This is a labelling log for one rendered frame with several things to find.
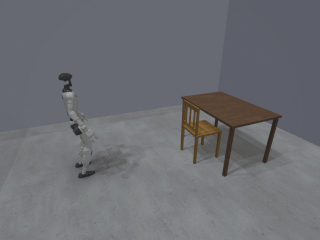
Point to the robot left hand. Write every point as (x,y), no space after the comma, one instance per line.
(81,115)

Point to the robot right hand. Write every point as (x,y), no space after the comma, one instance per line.
(89,133)

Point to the robot shin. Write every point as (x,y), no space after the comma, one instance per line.
(86,160)
(81,154)

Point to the left robot shin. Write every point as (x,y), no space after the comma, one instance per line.
(81,154)

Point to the chair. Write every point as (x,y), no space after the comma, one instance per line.
(199,129)

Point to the right robot shin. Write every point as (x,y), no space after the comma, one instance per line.
(86,160)

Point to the right robot upper arm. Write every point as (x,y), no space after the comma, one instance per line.
(70,102)

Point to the right robot forearm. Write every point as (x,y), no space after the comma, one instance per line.
(76,119)

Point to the table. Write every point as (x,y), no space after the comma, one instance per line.
(234,113)

